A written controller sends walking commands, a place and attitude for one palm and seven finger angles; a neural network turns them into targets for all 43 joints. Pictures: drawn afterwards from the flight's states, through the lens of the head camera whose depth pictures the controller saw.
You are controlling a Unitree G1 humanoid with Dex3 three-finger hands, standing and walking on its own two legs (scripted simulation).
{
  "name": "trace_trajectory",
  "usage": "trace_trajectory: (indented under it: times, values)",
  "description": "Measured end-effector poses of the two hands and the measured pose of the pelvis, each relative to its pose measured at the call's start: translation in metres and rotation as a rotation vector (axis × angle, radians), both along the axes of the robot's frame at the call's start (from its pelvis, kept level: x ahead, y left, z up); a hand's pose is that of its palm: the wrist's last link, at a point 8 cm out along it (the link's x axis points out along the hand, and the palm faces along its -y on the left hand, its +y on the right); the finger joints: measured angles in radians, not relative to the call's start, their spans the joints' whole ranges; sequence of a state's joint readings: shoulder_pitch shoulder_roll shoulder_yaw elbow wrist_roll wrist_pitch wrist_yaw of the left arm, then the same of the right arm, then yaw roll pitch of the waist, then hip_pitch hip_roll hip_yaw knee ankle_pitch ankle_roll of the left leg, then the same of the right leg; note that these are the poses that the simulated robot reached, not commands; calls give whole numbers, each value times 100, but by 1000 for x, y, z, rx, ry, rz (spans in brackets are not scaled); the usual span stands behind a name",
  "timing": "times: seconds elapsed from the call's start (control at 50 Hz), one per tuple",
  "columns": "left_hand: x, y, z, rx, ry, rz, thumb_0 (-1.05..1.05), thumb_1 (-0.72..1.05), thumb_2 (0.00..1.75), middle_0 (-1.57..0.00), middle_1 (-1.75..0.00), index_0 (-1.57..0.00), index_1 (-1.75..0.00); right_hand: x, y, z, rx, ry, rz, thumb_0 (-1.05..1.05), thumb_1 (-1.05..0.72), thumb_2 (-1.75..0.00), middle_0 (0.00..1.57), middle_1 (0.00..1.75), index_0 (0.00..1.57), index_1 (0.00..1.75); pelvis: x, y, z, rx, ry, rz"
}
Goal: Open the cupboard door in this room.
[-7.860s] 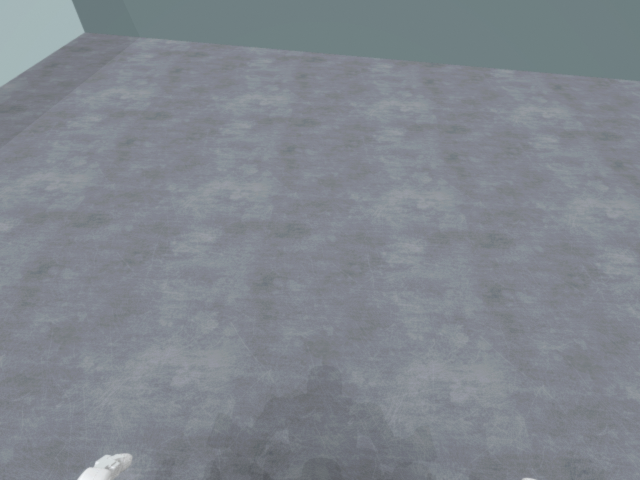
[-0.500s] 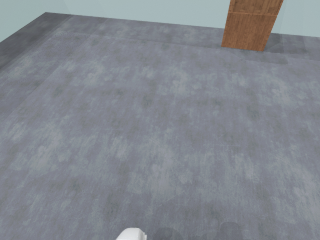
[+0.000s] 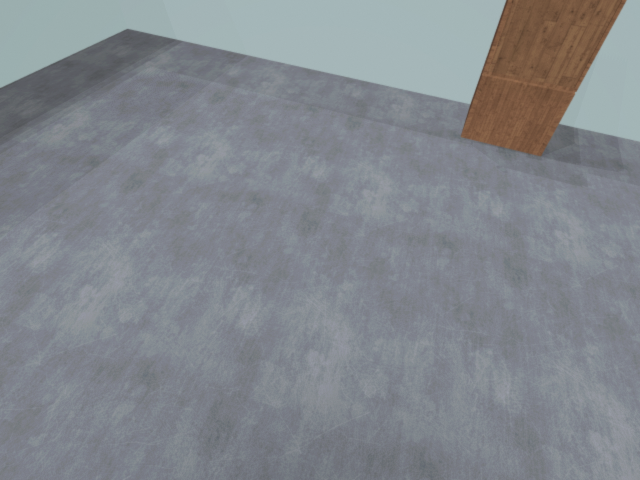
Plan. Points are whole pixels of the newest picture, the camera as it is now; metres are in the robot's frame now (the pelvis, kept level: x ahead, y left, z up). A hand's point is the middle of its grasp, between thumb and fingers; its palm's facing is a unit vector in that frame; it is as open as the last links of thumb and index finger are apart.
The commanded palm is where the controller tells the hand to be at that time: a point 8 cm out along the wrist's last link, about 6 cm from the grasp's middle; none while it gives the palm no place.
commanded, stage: stand and wait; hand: left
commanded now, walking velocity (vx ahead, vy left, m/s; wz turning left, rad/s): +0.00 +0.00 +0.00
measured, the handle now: out of the picture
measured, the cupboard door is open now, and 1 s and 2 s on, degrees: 0 0 0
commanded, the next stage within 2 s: turn or walk to find it in 0.26 s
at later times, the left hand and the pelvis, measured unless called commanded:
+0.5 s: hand out of the picture +0.02 +0.16 -0.17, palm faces +0.08 -0.97 -0.22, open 7.4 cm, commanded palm none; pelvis +0.00 -0.02 +0.00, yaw +3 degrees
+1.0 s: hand out of the picture -0.04 +0.14 -0.17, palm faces +0.10 -0.98 -0.18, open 7.4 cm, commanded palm none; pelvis -0.01 -0.03 +0.01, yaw +3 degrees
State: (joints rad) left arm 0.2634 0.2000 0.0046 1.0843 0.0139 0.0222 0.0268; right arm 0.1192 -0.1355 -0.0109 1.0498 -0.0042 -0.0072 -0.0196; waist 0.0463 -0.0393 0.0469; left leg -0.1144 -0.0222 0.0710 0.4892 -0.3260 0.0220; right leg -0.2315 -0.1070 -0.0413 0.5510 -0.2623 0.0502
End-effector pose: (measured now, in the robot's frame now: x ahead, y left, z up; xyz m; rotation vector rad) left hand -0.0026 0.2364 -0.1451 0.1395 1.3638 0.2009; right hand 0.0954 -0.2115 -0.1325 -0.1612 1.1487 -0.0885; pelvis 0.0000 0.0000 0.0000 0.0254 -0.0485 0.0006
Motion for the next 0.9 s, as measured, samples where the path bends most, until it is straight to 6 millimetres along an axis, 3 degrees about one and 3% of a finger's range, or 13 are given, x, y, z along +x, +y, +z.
trace_trajectory:
  times: [0.08, 0.18, 0.3, 0.4, 0.5, 0.66, 0.9]
  values:
    - [15, -13, 6, -3, -26, -32, 0, 91, 89, -20, -30, -20, -30, -23, -21, -6, -11, 45, -54, -2, -93, -89, 21, 30, 21, 30, 3, -4, 2, -18, -3, 2]
    - [24, -19, 9, -7, -23, -52, 0, 92, 89, -20, -30, -20, -30, -67, -37, -6, -36, 166, -81, -1, -92, -90, 20, 30, 20, 30, 5, -10, 6, -20, 17, -3]
    - [27, -25, 9, -14, -8, -49, 0, 91, 89, -20, -30, -20, -30, -119, -40, -4, -39, 313, -104, 0, -91, -90, 20, 29, 20, 29, 7, -17, 8, -24, 22, 1]
    - [23, -28, 8, -9, -4, -25, 0, 91, 89, -20, -30, -20, -30, -140, -34, -6, -19, 372, -105, 0, -91, -90, 20, 29, 20, 29, 4, -21, 7, -23, 17, 20]
    - [14, -26, 6, 3, -15, 13, 0, 91, 89, -20, -30, -20, -30, -134, -29, -13, 3, 368, -76, 0, -90, -90, 20, 30, 20, 29, -3, -22, 3, -24, 19, 49]
    - [-8, -23, 3, 0, 3, 47, 0, 91, 89, -20, -30, -20, -30, -95, -25, -13, 0, 249, -25, 0, -91, -90, 20, 30, 20, 30, -12, -20, 1, -27, 24, 58]
    - [-36, -39, 4, -32, 53, 59, 0, 91, 89, -20, -30, -20, -30, -71, -39, -5, -33, 175, 3, 1, -92, -90, 20, 30, 20, 30, -13, -23, 6, -26, 20, 53]
